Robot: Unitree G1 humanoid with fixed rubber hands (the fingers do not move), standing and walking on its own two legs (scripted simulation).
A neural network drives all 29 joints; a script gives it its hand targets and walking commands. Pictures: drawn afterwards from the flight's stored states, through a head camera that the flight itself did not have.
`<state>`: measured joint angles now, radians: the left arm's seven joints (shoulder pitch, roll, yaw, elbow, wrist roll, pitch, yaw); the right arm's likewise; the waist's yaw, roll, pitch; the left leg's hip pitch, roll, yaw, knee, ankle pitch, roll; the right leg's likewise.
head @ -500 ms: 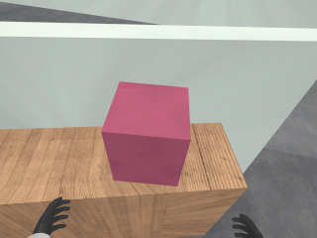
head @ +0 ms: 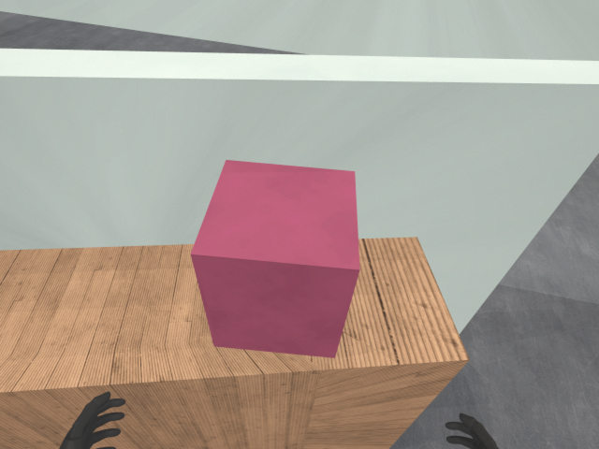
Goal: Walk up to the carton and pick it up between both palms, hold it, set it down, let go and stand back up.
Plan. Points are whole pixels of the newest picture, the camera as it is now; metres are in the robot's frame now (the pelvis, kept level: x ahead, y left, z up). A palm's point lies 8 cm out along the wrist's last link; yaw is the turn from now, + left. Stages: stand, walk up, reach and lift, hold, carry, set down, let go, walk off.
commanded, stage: stand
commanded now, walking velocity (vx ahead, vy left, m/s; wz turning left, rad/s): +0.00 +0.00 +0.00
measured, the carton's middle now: (282, 261) +0.41 +0.02 +0.00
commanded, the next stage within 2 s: none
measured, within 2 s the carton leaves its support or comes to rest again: neither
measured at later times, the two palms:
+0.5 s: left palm out of the picture +0.13 +0.28 -0.09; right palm out of the picture +0.11 -0.27 -0.10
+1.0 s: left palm out of the picture +0.11 +0.29 -0.10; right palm out of the picture +0.09 -0.27 -0.10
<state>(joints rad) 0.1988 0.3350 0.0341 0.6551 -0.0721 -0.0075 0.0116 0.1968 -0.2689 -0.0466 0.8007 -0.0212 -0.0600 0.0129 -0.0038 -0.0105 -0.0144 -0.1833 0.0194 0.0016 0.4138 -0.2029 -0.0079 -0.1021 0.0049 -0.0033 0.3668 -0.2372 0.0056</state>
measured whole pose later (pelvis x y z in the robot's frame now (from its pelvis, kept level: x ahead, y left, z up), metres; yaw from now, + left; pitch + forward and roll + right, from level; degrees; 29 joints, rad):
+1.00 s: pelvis +0.00 +0.00 +0.00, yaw +0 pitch -2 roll -1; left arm 0.20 0.33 0.03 0.83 -0.07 -0.01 0.01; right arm 0.20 -0.27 -0.05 0.94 -0.02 -0.06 0.01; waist 0.00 -0.01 -0.03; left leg -0.18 0.02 0.00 0.41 -0.20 -0.01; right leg -0.10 0.00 0.00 0.37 -0.24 0.01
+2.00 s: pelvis -0.01 +0.00 +0.00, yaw +0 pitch -3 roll -1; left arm 0.20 0.33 0.03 0.88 -0.07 -0.01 0.01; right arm 0.20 -0.27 -0.05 0.98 -0.02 -0.06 0.01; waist 0.00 0.00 0.00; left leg -0.18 0.02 0.00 0.41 -0.19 -0.01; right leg -0.10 0.00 0.00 0.37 -0.22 0.01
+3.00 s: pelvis -0.02 +0.00 +0.00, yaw +0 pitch -3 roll -1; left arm 0.20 0.33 0.03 0.90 -0.07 -0.01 0.01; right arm 0.20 -0.27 -0.05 0.99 -0.02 -0.06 0.01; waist 0.00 0.00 0.01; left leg -0.18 0.02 0.00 0.41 -0.18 -0.01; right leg -0.10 0.00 0.00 0.37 -0.22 0.01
